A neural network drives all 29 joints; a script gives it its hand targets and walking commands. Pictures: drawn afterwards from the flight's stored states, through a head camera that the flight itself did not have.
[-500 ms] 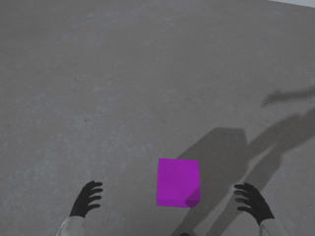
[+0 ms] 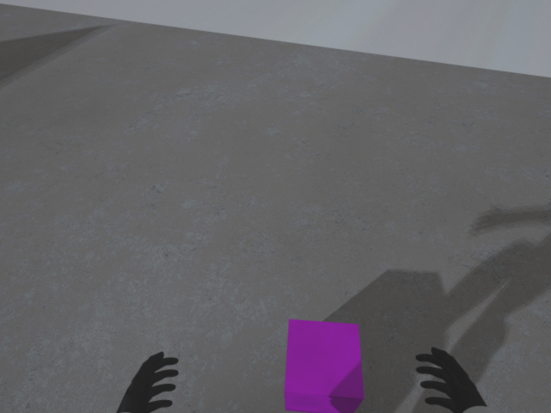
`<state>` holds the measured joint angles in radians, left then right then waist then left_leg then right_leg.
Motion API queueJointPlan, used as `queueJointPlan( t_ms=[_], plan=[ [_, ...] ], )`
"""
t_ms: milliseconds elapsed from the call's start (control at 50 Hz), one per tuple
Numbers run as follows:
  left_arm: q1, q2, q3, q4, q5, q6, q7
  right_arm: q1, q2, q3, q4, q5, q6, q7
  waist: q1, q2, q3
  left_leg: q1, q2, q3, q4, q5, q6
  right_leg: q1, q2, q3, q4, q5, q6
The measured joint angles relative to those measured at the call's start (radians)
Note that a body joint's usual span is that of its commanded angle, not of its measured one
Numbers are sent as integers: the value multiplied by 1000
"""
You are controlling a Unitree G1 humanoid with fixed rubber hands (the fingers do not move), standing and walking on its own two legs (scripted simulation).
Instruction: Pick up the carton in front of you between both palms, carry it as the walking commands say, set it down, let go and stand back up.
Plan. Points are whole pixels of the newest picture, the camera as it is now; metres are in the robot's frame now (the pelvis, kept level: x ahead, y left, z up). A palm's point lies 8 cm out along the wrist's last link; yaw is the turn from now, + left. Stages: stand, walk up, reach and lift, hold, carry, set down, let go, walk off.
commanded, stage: let go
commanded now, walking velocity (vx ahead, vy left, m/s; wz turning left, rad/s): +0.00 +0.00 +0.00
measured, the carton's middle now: (320, 368) +0.37 -0.09 -0.65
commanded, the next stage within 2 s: stand in 0.04 s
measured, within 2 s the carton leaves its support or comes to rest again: neither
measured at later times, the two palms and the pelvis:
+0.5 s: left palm out of the picture +0.13 +0.28 -0.09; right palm out of the picture +0.14 -0.30 -0.10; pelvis +0.01 -0.02 +0.00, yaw +2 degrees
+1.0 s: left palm out of the picture +0.10 +0.28 -0.09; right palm out of the picture +0.11 -0.31 -0.10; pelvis +0.00 -0.02 +0.00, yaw +1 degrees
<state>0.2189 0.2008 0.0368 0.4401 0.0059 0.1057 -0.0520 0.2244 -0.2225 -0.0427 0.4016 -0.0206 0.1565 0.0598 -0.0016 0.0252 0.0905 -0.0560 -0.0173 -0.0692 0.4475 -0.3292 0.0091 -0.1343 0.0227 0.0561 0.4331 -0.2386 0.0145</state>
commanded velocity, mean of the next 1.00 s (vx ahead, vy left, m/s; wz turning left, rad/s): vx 0.00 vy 0.00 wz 0.00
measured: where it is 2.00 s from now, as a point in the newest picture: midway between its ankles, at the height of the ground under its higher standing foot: outside the picture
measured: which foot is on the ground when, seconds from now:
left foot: down 0.00-1.00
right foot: down 0.00-1.00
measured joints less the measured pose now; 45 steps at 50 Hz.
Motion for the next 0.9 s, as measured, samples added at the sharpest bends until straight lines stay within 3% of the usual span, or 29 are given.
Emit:
queueJointPlan(
  t_ms=[40, 120, 280, 900],
  plan=[
    [6, 2, -3, 13, -4, -12, 12, 2, -7, 5, -10, -2, 21, -16, -1, -2, -10, -10, 3, 2, 12, -7, -3, -14, 4, 1, 17, -8, -3],
    [-19, 34, -9, 135, 34, -43, 53, -13, -51, 1, 83, -12, -41, -58, -5, 6, -58, -79, 4, -8, 64, -27, -10, -76, 5, -13, 64, -29, -7],
    [-29, 108, 14, 270, 41, -82, 69, -10, -113, -14, 212, -21, -115, -69, -2, 17, -83, -109, 2, -17, 85, -41, -15, -111, 3, -25, 101, -54, -14],
    [-81, 133, -3, 463, 26, -108, 67, -17, -141, 23, 388, -11, -159, -86, 9, 2, -76, -47, 13, -19, -1, 9, -26, -51, 2, -37, 28, -13, -25]
  ],
)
